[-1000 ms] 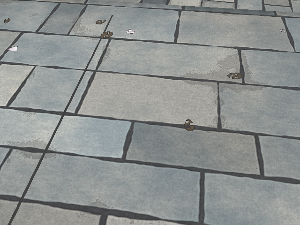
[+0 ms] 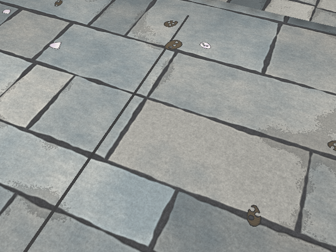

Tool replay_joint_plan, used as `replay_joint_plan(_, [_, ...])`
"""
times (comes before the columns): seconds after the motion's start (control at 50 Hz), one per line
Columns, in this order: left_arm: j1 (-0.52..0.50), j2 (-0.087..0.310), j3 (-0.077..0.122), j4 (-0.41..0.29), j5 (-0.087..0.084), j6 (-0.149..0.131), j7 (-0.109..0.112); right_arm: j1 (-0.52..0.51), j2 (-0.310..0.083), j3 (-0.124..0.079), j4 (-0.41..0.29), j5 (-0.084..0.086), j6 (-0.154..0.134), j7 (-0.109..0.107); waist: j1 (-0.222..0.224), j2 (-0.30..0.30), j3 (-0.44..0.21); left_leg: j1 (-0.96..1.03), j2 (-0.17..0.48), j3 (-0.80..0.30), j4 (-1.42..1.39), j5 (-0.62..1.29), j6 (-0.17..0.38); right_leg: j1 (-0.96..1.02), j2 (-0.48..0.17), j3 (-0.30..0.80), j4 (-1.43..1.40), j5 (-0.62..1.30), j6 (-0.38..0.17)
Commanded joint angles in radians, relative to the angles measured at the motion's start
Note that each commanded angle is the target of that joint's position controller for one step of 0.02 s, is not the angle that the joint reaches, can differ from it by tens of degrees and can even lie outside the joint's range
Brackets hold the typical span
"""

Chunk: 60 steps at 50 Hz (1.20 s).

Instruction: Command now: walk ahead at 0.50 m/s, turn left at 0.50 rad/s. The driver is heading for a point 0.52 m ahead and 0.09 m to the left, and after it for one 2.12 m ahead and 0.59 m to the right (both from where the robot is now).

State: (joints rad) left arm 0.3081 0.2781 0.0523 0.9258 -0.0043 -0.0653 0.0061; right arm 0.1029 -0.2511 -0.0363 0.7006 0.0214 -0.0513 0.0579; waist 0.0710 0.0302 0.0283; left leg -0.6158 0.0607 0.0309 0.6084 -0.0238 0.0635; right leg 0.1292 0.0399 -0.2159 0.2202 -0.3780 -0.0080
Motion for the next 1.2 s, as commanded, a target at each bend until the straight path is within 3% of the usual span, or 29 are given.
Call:
replay_joint_plan(0.02, [-0.011, 0.213, 0.049, -0.056, -0.002, 0.022, 0.019, 0.042, -0.138, -0.050, -0.093, 0.003, -0.007, 0.011, -0.095, -0.117, -0.057, 0.121, -0.093, 0.086, 0.006, -0.147, 0.061, 0.028, -0.305, 0.032, 0.275, 1.173, -0.107])
replay_joint_plan(0.04, [-0.028, 0.211, 0.047, -0.066, -0.005, 0.028, 0.025, 0.199, -0.189, -0.081, -0.059, 0.005, -0.005, 0.000, -0.183, -0.102, -0.139, 0.353, -0.130, 0.079, -0.054, -0.102, 0.099, -0.066, -0.274, 0.011, 0.486, 1.153, -0.079])
replay_joint_plan(0.06, [-0.011, 0.178, 0.031, -0.090, 0.011, 0.017, 0.027, 0.352, -0.273, -0.113, -0.031, 0.005, 0.008, -0.024, -0.240, 0.013, -0.246, 0.673, 0.004, -0.146, -0.077, -0.103, 0.162, -0.318, -0.226, 0.008, 0.794, 0.827, -0.040])
replay_joint_plan(0.08, [0.085, 0.029, -0.014, -0.133, 0.031, -0.018, 0.002, 0.312, -0.344, -0.118, -0.042, 0.005, 0.002, -0.028, -0.111, 0.236, -0.330, 0.994, 0.243, -0.726, -0.177, -0.259, 0.350, -0.772, 0.006, 0.124, 1.123, -0.161, 0.015])
replay_joint_plan(0.1, [-0.026, 0.129, 0.004, -0.143, -0.004, -0.061, -0.018, 0.350, -0.253, -0.094, -0.060, -0.004, -0.006, -0.028, -0.192, 0.115, -0.404, 1.039, 0.273, -0.848, -0.284, -0.310, 0.353, -0.881, -0.010, 0.323, 1.208, -0.195, -0.005])
replay_joint_plan(0.12, [-0.118, 0.161, 0.013, -0.181, -0.036, -0.082, -0.026, 0.312, -0.215, -0.082, -0.055, -0.012, -0.014, -0.028, -0.194, 0.068, -0.257, 0.936, 0.241, -0.689, -0.303, -0.230, 0.300, -0.944, -0.058, 0.325, 1.173, -0.098, -0.027])
replay_joint_plan(0.14, [-0.136, 0.143, 0.007, -0.187, -0.027, -0.091, -0.022, 0.246, -0.198, -0.077, -0.065, -0.008, -0.018, -0.029, -0.147, -0.032, -0.166, 0.781, 0.196, -0.565, -0.309, -0.117, 0.269, -0.913, -0.102, 0.316, 1.081, -0.017, -0.032])
replay_joint_plan(0.16, [-0.134, 0.144, 0.013, -0.179, -0.006, -0.089, -0.015, 0.182, -0.174, -0.070, -0.081, -0.011, -0.019, -0.030, -0.106, -0.060, -0.110, 0.651, 0.157, -0.477, -0.325, -0.007, 0.247, -0.854, -0.130, 0.308, 0.992, 0.025, -0.021])
replay_joint_plan(0.18, [-0.108, 0.149, 0.019, -0.177, 0.001, -0.075, -0.015, 0.149, -0.154, -0.061, -0.098, -0.023, -0.020, -0.033, -0.072, -0.034, -0.096, 0.569, 0.132, -0.433, -0.348, 0.064, 0.242, -0.790, -0.149, 0.315, 0.956, 0.052, -0.010])
replay_joint_plan(0.24, [-0.094, 0.118, 0.017, -0.191, 0.021, -0.041, -0.010, 0.144, -0.170, -0.065, -0.100, -0.011, -0.024, -0.044, -0.044, -0.016, -0.067, 0.433, 0.098, -0.354, -0.390, 0.163, 0.252, -0.743, -0.149, 0.286, 0.834, 0.104, 0.050])
replay_joint_plan(0.36, [-0.316, 0.071, -0.006, -0.262, 0.013, -0.044, -0.016, 0.227, -0.211, -0.079, -0.068, -0.003, -0.007, -0.072, -0.129, 0.042, -0.027, 0.331, 0.009, -0.267, -0.369, 0.011, 0.158, -0.635, -0.063, 0.253, 0.390, 0.477, 0.083])
replay_joint_plan(0.46, [-0.335, 0.124, 0.012, -0.278, 0.002, -0.065, -0.035, 0.278, -0.181, -0.072, -0.029, 0.000, -0.001, -0.077, -0.132, 0.082, -0.031, 0.492, 0.093, -0.377, -0.267, -0.054, 0.132, -0.616, -0.065, 0.292, 0.279, 0.431, 0.032])
replay_joint_plan(0.52, [-0.177, 0.167, 0.039, -0.235, 0.009, -0.075, -0.032, 0.258, -0.158, -0.063, -0.029, -0.012, 0.008, -0.073, -0.051, 0.104, -0.089, 0.539, 0.058, -0.344, -0.091, 0.181, 0.090, -0.424, -0.050, 0.238, 0.230, 0.344, -0.045])
replay_joint_plan(0.54, [-0.038, 0.208, 0.049, -0.219, 0.021, -0.077, -0.028, 0.263, -0.121, -0.045, -0.044, -0.023, 0.008, -0.072, 0.007, 0.032, -0.224, 0.453, 0.004, -0.281, 0.154, 0.113, 0.056, -0.195, -0.171, 0.368, 0.263, 0.357, -0.112])
replay_joint_plan(0.56, [0.081, 0.303, 0.079, -0.183, 0.024, -0.064, -0.030, 0.416, -0.065, -0.027, -0.047, -0.002, -0.005, -0.069, -0.032, -0.269, -0.356, 0.099, -0.148, -0.162, 0.526, -0.236, -0.037, 0.162, -0.368, 0.803, 0.206, 0.187, -0.301])
replay_joint_plan(0.58, [0.108, 0.234, 0.063, -0.164, -0.014, -0.059, -0.045, 0.406, -0.113, -0.027, -0.043, 0.000, -0.015, -0.070, -0.012, -0.302, -0.332, -0.090, -0.141, -0.189, 0.644, -0.546, -0.047, 0.202, -0.409, 1.057, 0.060, -0.081, -0.327])
replay_joint_plan(0.6, [0.045, 0.170, 0.043, -0.181, -0.023, -0.054, -0.045, 0.273, -0.183, -0.045, -0.060, 0.007, -0.020, -0.068, 0.006, -0.186, -0.175, -0.166, -0.077, -0.191, 0.687, -0.469, -0.037, 0.085, -0.379, 0.955, 0.043, -0.158, -0.277])
replay_joint_plan(0.64, [-0.043, 0.137, 0.028, -0.205, -0.003, -0.036, -0.042, 0.126, -0.170, -0.042, -0.099, -0.022, -0.035, -0.069, -0.014, -0.070, -0.030, -0.144, -0.018, -0.139, 0.587, -0.350, -0.034, -0.151, -0.292, 0.754, 0.021, 0.029, -0.245])
replay_joint_plan(0.7, [-0.050, 0.115, 0.020, -0.208, 0.000, -0.031, -0.031, 0.147, -0.122, -0.037, -0.102, -0.036, -0.045, -0.064, -0.064, -0.129, -0.043, -0.028, 0.011, -0.117, 0.414, -0.293, -0.055, -0.251, -0.208, 0.625, -0.010, 0.251, -0.237])
replay_joint_plan(0.8, [0.004, 0.174, 0.041, -0.184, -0.020, -0.017, -0.003, 0.004, -0.072, -0.013, -0.133, -0.033, -0.053, -0.060, -0.026, -0.116, -0.028, 0.069, -0.029, -0.081, 0.083, -0.086, -0.106, -0.344, -0.167, 0.517, -0.017, 0.362, -0.226])
replay_joint_plan(0.9, [0.087, 0.171, 0.044, -0.161, -0.029, 0.008, 0.007, -0.114, -0.098, -0.021, -0.160, -0.013, -0.069, -0.045, 0.007, -0.122, -0.024, 0.177, -0.078, -0.103, -0.094, 0.022, -0.111, -0.326, -0.173, 0.575, 0.048, 0.296, -0.193])
replay_joint_plan(0.98, [0.059, 0.147, 0.041, -0.176, -0.024, 0.019, 0.010, 0.014, -0.152, -0.054, -0.131, -0.013, -0.081, -0.053, -0.088, -0.141, -0.074, 0.436, -0.058, -0.101, -0.203, -0.036, -0.046, -0.341, -0.136, 0.613, 0.208, 0.311, -0.132])
replay_joint_plan(1.0, [0.036, 0.098, 0.024, -0.197, -0.013, 0.013, 0.005, 0.147, -0.197, -0.070, -0.118, -0.028, -0.082, -0.063, -0.157, -0.088, -0.179, 0.647, 0.066, -0.204, -0.182, -0.074, 0.013, -0.431, -0.088, 0.553, 0.418, 0.269, -0.098])
replay_joint_plan(1.02, [0.117, 0.028, 0.004, -0.222, -0.020, 0.002, 0.008, 0.263, -0.277, -0.091, -0.099, -0.043, -0.067, -0.069, -0.160, 0.140, -0.316, 0.962, 0.280, -0.526, -0.210, -0.210, 0.135, -0.713, 0.041, 0.399, 0.733, -0.003, -0.033])
replay_joint_plan(1.04, [0.154, 0.078, 0.006, -0.239, -0.034, -0.004, 0.009, 0.298, -0.252, -0.089, -0.073, -0.028, -0.055, -0.059, -0.145, 0.283, -0.316, 0.968, 0.384, -0.799, -0.289, -0.413, 0.201, -0.894, 0.003, 0.366, 0.926, -0.225, -0.018])
replay_joint_plan(1.06, [0.102, 0.147, 0.027, -0.228, -0.040, 0.002, 0.008, 0.251, -0.175, -0.069, -0.078, -0.020, -0.053, -0.059, -0.151, 0.158, -0.181, 0.858, 0.341, -0.701, -0.313, -0.473, 0.173, -0.945, -0.051, 0.384, 1.012, -0.142, -0.010])
replay_joint_plan(1.1, [0.009, 0.141, 0.033, -0.241, -0.022, 0.012, 0.004, 0.165, -0.119, -0.051, -0.073, -0.027, -0.049, -0.056, -0.124, 0.059, -0.044, 0.657, 0.247, -0.447, -0.354, -0.277, 0.127, -0.912, -0.103, 0.345, 0.992, -0.007, 0.003])
replay_joint_plan(1.14, [-0.007, 0.109, 0.034, -0.253, -0.023, 0.026, -0.005, 0.120, -0.100, -0.045, -0.059, -0.034, -0.053, -0.054, -0.088, 0.088, -0.001, 0.538, 0.197, -0.301, -0.406, -0.133, 0.112, -0.851, -0.142, 0.332, 0.944, 0.056, 0.008])
replay_joint_plan(1.2, [-0.048, 0.069, 0.024, -0.283, -0.018, 0.038, -0.014, 0.116, -0.127, -0.058, -0.032, -0.028, -0.066, -0.054, -0.078, 0.069, 0.006, 0.502, 0.195, -0.179, -0.452, 0.007, 0.135, -0.855, -0.155, 0.314, 0.869, 0.135, 0.029])
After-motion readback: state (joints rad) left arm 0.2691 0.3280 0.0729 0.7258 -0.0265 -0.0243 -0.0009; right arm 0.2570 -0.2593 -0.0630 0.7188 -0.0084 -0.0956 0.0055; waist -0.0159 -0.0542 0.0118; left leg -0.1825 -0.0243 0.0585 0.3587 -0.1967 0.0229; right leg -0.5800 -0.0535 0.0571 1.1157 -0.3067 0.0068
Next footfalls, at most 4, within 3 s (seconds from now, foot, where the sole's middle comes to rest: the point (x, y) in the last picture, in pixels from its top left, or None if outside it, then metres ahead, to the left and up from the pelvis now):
0.04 left None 0.21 0.10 -0.76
0.52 right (197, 237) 0.52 -0.05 -0.76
1.00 left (135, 190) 0.71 0.22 -0.76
1.48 right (203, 144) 0.97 -0.07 -0.76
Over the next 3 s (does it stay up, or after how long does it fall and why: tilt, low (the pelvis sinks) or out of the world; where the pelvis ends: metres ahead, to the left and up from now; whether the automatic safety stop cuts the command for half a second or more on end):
stays up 1.56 -0.35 0.00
